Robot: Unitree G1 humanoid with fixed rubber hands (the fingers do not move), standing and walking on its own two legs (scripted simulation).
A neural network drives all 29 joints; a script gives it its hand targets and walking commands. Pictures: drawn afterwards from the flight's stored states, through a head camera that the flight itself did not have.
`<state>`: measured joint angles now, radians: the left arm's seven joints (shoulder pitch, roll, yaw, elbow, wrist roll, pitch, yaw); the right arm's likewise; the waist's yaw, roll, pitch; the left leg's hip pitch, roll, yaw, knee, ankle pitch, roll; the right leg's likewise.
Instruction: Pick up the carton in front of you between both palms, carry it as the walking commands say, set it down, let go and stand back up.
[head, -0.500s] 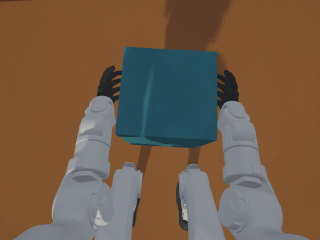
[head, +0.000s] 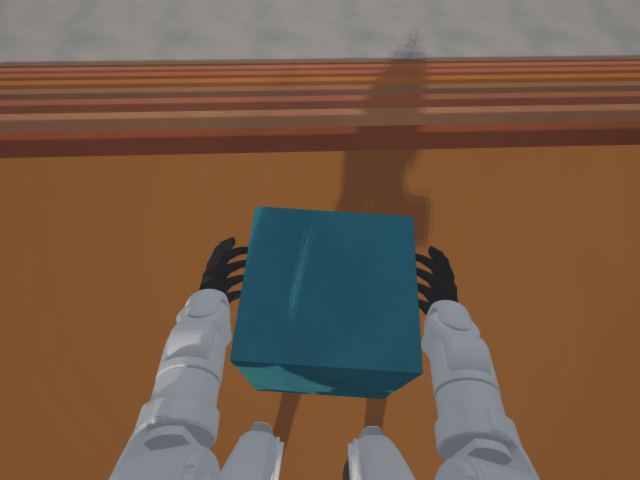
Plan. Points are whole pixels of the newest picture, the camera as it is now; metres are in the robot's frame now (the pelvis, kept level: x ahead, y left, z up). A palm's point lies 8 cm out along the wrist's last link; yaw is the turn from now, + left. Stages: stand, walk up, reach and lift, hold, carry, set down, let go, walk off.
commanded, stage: reach and lift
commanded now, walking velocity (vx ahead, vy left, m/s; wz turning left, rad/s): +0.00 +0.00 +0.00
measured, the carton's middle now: (326, 313) +0.36 +0.00 -0.10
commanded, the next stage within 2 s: hold in 1.48 s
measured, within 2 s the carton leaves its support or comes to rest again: neither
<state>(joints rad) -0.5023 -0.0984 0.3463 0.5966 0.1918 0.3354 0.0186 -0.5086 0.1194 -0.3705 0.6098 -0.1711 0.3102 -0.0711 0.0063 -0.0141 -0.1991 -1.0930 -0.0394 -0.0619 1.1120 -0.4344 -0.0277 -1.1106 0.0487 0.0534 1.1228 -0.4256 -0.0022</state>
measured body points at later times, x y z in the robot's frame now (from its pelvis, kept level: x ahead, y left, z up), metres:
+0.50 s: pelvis +0.02 +0.00 +0.09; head +0.00 +0.00 +0.54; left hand +0.33 +0.16 +0.11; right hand +0.34 -0.15 +0.10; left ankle +0.05 +0.13 -0.64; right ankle +0.05 -0.11 -0.64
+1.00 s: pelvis +0.02 +0.01 +0.10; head +0.00 +0.01 +0.55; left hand +0.33 +0.16 +0.12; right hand +0.34 -0.14 +0.12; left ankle +0.05 +0.13 -0.64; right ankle +0.05 -0.11 -0.64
